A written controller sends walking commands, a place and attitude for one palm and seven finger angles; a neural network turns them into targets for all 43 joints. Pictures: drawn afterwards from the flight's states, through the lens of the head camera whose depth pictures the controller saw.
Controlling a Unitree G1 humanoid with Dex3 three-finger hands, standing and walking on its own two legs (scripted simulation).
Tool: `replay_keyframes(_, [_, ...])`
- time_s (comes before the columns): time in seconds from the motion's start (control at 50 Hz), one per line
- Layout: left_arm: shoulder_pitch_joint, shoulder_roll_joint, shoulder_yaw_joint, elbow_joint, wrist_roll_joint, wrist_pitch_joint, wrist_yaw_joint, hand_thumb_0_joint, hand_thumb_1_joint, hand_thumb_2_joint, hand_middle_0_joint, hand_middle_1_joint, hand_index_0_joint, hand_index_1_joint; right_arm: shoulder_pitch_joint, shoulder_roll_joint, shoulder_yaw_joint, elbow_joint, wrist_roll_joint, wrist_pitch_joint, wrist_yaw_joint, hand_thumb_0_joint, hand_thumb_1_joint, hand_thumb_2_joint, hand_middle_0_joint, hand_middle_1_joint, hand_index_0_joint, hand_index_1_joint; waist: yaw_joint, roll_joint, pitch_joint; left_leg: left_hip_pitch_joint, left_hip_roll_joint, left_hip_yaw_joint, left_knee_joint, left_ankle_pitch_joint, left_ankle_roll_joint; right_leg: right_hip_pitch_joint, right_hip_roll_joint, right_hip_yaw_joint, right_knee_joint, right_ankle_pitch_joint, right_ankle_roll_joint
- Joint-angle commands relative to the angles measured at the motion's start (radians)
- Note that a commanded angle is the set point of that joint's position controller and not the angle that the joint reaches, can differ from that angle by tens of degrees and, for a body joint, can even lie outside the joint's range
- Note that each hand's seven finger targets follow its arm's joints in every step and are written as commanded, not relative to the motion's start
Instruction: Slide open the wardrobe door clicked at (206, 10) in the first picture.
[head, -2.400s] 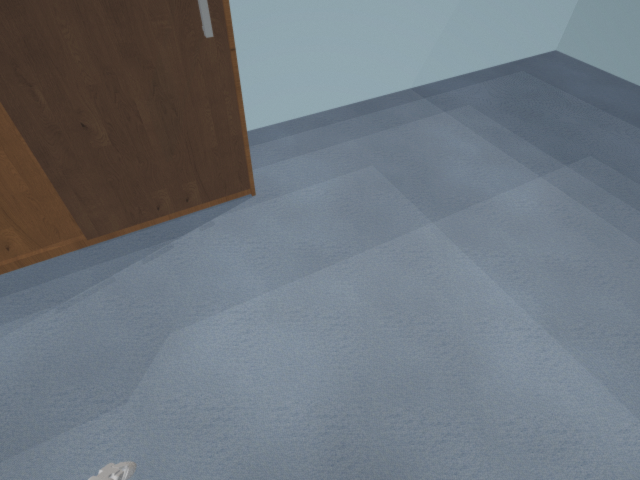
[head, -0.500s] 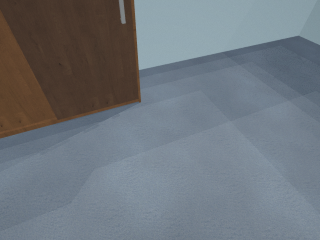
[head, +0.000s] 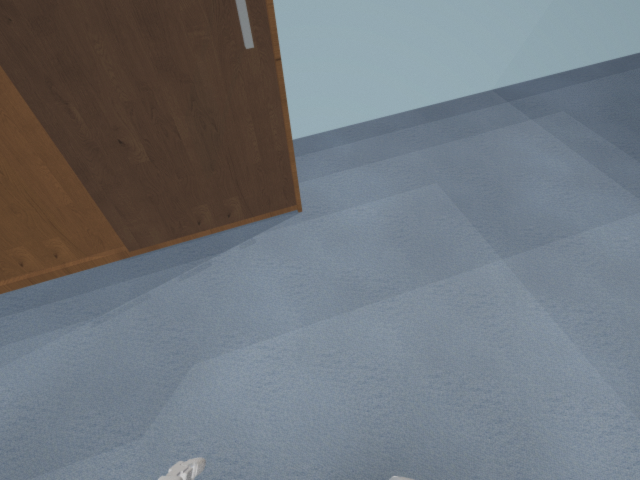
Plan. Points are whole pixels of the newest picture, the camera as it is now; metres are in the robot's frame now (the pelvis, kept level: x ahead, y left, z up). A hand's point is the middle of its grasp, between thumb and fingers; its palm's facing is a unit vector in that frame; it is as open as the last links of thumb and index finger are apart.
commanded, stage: walk to a spot facing it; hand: right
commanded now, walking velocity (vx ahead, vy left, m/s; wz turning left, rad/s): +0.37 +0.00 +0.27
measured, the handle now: out of the picture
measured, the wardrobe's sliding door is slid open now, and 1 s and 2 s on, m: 0.00 0.00 0.00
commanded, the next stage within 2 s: take the last steps up to it in 0.90 s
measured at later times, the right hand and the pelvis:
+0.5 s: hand (431, 385) +0.29 -0.15 -0.16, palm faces -0.21 +0.97 -0.10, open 7.4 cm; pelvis +0.19 -0.01 +0.02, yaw +10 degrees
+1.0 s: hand (413, 296) +0.47 -0.15 -0.17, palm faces -0.20 +0.96 -0.18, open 7.3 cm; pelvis +0.43 +0.03 +0.01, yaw +15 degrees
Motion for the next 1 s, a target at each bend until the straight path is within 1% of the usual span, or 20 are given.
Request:
replay_keyframes(0.0, [0.149,0.098,0.028,0.033,-0.005,-0.012,0.021,0.0,0.9,0.9,-0.2,-0.3,-0.2,-0.3,0.083,0.016,-0.011,-0.051,-0.017,0.012,0.018,0.0,-0.9,-0.9,0.2,0.3,0.2,0.3,-0.002,-0.14,0.034,-0.175,0.076,-0.005,0.077,0.131,-0.008,-0.017,-0.266,0.301,-0.503,-0.196,0.024])
replay_keyframes(0.08, [0.196,0.084,0.036,0.041,-0.009,-0.024,0.025,0.0,0.9,0.9,-0.2,-0.3,-0.2,-0.3,0.022,0.007,-0.027,-0.087,-0.017,0.031,0.022,0.0,-0.9,-0.9,0.2,0.3,0.2,0.3,-0.007,-0.123,0.031,-0.294,0.086,-0.013,0.036,0.266,-0.028,0.052,-0.239,0.215,-0.541,-0.099,0.053])
replay_keyframes(0.22, [0.343,0.096,0.03,0.087,-0.014,-0.033,0.04,0.0,0.9,0.9,-0.2,-0.3,-0.2,-0.3,-0.154,-0.024,-0.038,-0.146,-0.013,0.042,0.029,0.0,-0.9,-0.9,0.2,0.3,0.2,0.3,0.041,-0.096,0.045,-0.475,0.093,0.0,-0.072,0.328,-0.049,0.308,-0.252,0.145,-0.517,0.157,0.095])
replay_keyframes(0.44, [0.536,0.075,0.011,0.183,0.006,-0.019,0.051,0.0,0.9,0.9,-0.2,-0.3,-0.2,-0.3,-0.406,0.018,-0.008,-0.215,-0.009,0.021,0.044,0.0,-0.9,-0.9,0.2,0.3,0.2,0.3,0.12,-0.146,0.099,-0.444,0.061,0.168,-0.433,0.197,-0.003,0.523,-0.287,0.016,-0.444,0.527,0.008])
replay_keyframes(0.5, [0.546,0.082,0.011,0.195,0.006,-0.01,0.048,0.0,0.9,0.9,-0.2,-0.3,-0.2,-0.3,-0.383,0.021,-0.001,-0.208,-0.01,0.01,0.039,0.0,-0.9,-0.9,0.2,0.3,0.2,0.3,0.101,-0.188,0.071,-0.305,-0.004,0.233,-0.522,0.126,0.038,0.519,-0.277,-0.057,-0.341,0.842,0.013])
replay_keyframes(0.54, [0.516,0.109,0.016,0.189,0.0,-0.007,0.047,0.0,0.9,0.9,-0.2,-0.3,-0.2,-0.3,-0.265,0.002,-0.005,-0.174,-0.012,-0.002,0.033,0.0,-0.9,-0.9,0.2,0.3,0.2,0.3,0.045,-0.227,-0.009,-0.157,-0.063,0.273,-0.582,0.103,0.068,0.534,-0.275,-0.09,-0.19,1.102,0.03])
replay_keyframes(0.56, [0.489,0.128,0.02,0.178,-0.006,-0.005,0.045,0.0,0.9,0.9,-0.2,-0.3,-0.2,-0.3,-0.176,-0.018,-0.012,-0.145,-0.014,-0.011,0.029,0.0,-0.9,-0.9,0.2,0.3,0.2,0.3,0.003,-0.245,-0.064,-0.031,-0.078,0.28,-0.64,0.139,0.079,0.506,-0.261,-0.109,-0.076,1.11,0.044])
replay_keyframes(0.58, [0.452,0.132,0.025,0.163,-0.013,-0.006,0.038,0.0,0.9,0.9,-0.2,-0.3,-0.2,-0.3,-0.048,-0.058,-0.027,-0.105,-0.017,-0.023,0.025,0.0,-0.9,-0.9,0.2,0.3,0.2,0.3,-0.062,-0.211,-0.135,0.213,-0.047,0.234,-0.71,0.248,0.1,0.352,-0.254,-0.112,0.115,0.97,0.061])
replay_keyframes(0.6, [0.437,0.096,0.02,0.134,-0.028,-0.009,0.025,0.0,0.9,0.9,-0.2,-0.3,-0.2,-0.3,0.082,-0.147,-0.05,-0.069,-0.016,-0.034,0.014,0.0,-0.9,-0.9,0.2,0.3,0.2,0.3,-0.115,-0.07,-0.239,0.51,0.155,-0.012,-0.723,0.318,0.178,0.07,-0.191,-0.119,0.386,0.553,0.089])
replay_keyframes(0.62, [0.407,0.049,0.017,0.099,-0.034,-0.017,0.027,0.0,0.9,0.9,-0.2,-0.3,-0.2,-0.3,0.161,-0.216,-0.067,-0.043,0.002,-0.036,0.003,0.0,-0.9,-0.9,0.2,0.3,0.2,0.3,-0.107,0.063,-0.31,0.68,0.403,-0.47,-0.812,0.548,0.322,-0.202,-0.015,-0.049,0.71,-0.288,0.132])
replay_keyframes(0.64, [0.336,0.067,0.025,0.078,-0.029,-0.01,0.029,0.0,0.9,0.9,-0.2,-0.3,-0.2,-0.3,0.109,-0.235,-0.07,-0.054,0.017,-0.031,-0.006,0.0,-0.9,-0.9,0.2,0.3,0.2,0.3,-0.092,-0.015,-0.246,0.602,0.431,-0.471,-0.886,0.534,0.349,-0.28,-0.043,0.11,0.818,-0.286,0.102])
replay_keyframes(0.66, [0.281,0.036,0.03,0.064,-0.025,-0.007,0.027,0.0,0.9,0.9,-0.2,-0.3,-0.2,-0.3,0.042,-0.19,-0.06,-0.063,0.018,-0.029,-0.01,0.0,-0.9,-0.9,0.2,0.3,0.2,0.3,-0.065,-0.097,-0.101,0.44,0.401,-0.356,-0.916,0.505,0.287,-0.307,-0.09,0.148,0.804,-0.188,0.099])
replay_keyframes(0.7, [0.271,0.019,0.026,0.068,-0.009,0.018,0.022,0.0,0.9,0.9,-0.2,-0.3,-0.2,-0.3,-0.065,-0.089,-0.028,-0.079,0.009,-0.044,-0.009,0.0,-0.9,-0.9,0.2,0.3,0.2,0.3,0.014,-0.079,0.029,0.153,0.325,-0.21,-0.985,0.388,0.193,-0.245,-0.145,0.171,0.704,-0.086,0.107])
replay_keyframes(0.74, [0.316,-0.005,0.028,0.071,0.001,0.039,0.017,0.0,0.9,0.9,-0.2,-0.3,-0.2,-0.3,-0.101,-0.032,-0.018,-0.091,-0.006,-0.061,-0.014,0.0,-0.9,-0.9,0.2,0.3,0.2,0.3,0.068,-0.056,0.05,0.022,0.276,-0.089,-1.015,0.393,0.157,-0.168,-0.152,0.163,0.579,-0.072,0.118])
replay_keyframes(0.8, [0.311,-0.011,0.026,0.05,-0.005,0.052,0.002,0.0,0.9,0.9,-0.2,-0.3,-0.2,-0.3,-0.151,-0.07,-0.013,-0.108,-0.005,-0.066,-0.007,0.0,-0.9,-0.9,0.2,0.3,0.2,0.3,0.103,0.037,0.034,-0.028,0.207,0.038,-1.006,0.433,0.131,-0.105,-0.147,0.13,0.344,-0.016,0.139])
replay_keyframes(0.84, [0.238,0.003,0.022,0.026,-0.006,0.046,-0.009,0.0,0.9,0.9,-0.2,-0.3,-0.2,-0.3,-0.135,-0.086,-0.013,-0.101,-0.001,-0.065,0.002,0.0,-0.9,-0.9,0.2,0.3,0.2,0.3,0.082,0.081,0.033,-0.003,0.173,0.061,-0.993,0.416,0.117,-0.085,-0.126,0.096,0.199,0.063,0.144])
replay_keyframes(0.86, [0.186,0.013,0.022,0.013,-0.005,0.038,-0.013,0.0,0.9,0.9,-0.2,-0.3,-0.2,-0.3,-0.107,-0.086,-0.014,-0.091,-0.001,-0.064,0.003,0.0,-0.9,-0.9,0.2,0.3,0.2,0.3,0.058,0.101,0.037,0.018,0.174,0.048,-0.982,0.406,0.111,-0.08,-0.114,0.088,0.143,0.079,0.14])
replay_keyframes(0.92, [0.106,0.052,0.026,-0.019,-0.003,0.021,-0.021,0.0,0.9,0.9,-0.2,-0.3,-0.2,-0.3,-0.083,-0.125,-0.022,-0.081,-0.004,-0.059,0.003,0.0,-0.9,-0.9,0.2,0.3,0.2,0.3,0.036,0.089,0.025,0.089,0.198,0.012,-0.933,0.402,0.098,-0.036,-0.09,0.074,0.021,0.085,0.128])
replay_keyframes(0.96, [0.137,0.089,0.033,-0.007,0.001,0.012,-0.015,0.0,0.9,0.9,-0.2,-0.3,-0.2,-0.3,-0.074,-0.138,-0.025,-0.08,-0.001,-0.051,0.004,0.0,-0.9,-0.9,0.2,0.3,0.2,0.3,0.059,0.029,-0.005,0.108,0.182,0.014,-0.83,0.461,0.082,0.087,-0.053,0.037,-0.082,0.104,0.126])
replay_keyframes(0.98, [0.231,0.125,0.042,0.025,0.005,0.007,-0.009,0.0,0.9,0.9,-0.2,-0.3,-0.2,-0.3,-0.074,-0.131,-0.023,-0.078,0.001,-0.048,0.002,0.0,-0.9,-0.9,0.2,0.3,0.2,0.3,0.1,-0.054,-0.065,0.101,0.144,0.049,-0.671,0.513,0.057,0.223,-0.04,0.045,-0.153,0.158,0.122])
